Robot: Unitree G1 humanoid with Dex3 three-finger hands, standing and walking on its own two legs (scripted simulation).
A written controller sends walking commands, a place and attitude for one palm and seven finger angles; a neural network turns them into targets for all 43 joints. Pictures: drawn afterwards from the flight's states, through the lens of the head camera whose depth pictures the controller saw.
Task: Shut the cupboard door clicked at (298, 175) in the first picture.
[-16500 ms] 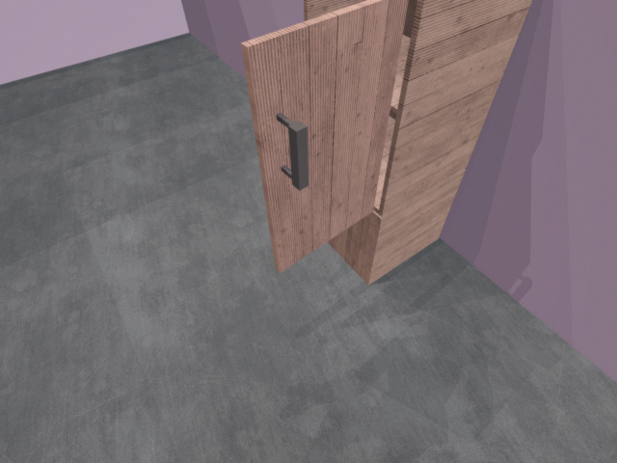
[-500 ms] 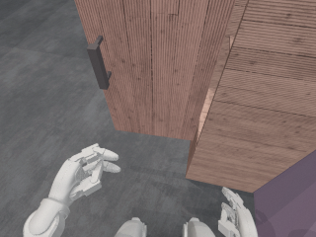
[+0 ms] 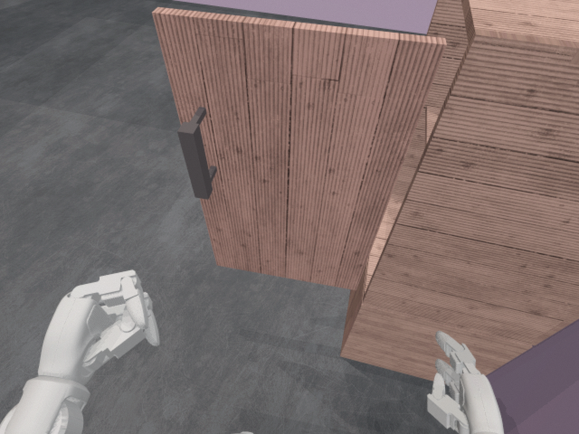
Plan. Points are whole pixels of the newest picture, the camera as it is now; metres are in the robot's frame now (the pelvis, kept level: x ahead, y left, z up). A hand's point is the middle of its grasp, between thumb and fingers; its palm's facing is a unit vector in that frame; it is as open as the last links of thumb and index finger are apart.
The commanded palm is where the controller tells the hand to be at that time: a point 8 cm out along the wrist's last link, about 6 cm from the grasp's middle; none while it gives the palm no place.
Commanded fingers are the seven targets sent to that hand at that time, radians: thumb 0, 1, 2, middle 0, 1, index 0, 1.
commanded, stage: raise the hand and make a fist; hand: left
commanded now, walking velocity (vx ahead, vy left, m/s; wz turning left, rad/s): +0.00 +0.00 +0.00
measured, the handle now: (201, 154) +0.50 +0.18 +0.10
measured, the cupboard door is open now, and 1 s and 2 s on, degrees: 94 94 93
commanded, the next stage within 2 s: bring the fist close to the handle in 0.66 s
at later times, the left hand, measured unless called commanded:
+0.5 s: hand (161, 325) +0.22 +0.17 +0.09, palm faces -0.14 -0.99 -0.03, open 3.1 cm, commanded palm +0.20 +0.23 +0.11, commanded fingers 0.00 0.90 0.90 -1.30 -1.50 -1.30 -1.50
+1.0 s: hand (167, 289) +0.25 +0.16 +0.12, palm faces -0.09 -0.99 -0.07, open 3.1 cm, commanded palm +0.24 +0.22 +0.11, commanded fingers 0.00 0.90 0.90 -1.30 -1.50 -1.30 -1.50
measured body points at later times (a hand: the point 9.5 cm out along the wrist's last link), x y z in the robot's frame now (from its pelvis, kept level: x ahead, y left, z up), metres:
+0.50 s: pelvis +0.00 -0.01 +0.02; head +0.02 -0.02 +0.47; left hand +0.22 +0.22 +0.10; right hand +0.16 -0.25 -0.05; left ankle -0.01 +0.10 -0.69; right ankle +0.01 -0.12 -0.69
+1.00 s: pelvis -0.01 -0.02 +0.01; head +0.02 -0.03 +0.46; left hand +0.25 +0.22 +0.12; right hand +0.16 -0.25 -0.06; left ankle -0.01 +0.10 -0.69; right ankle +0.01 -0.12 -0.69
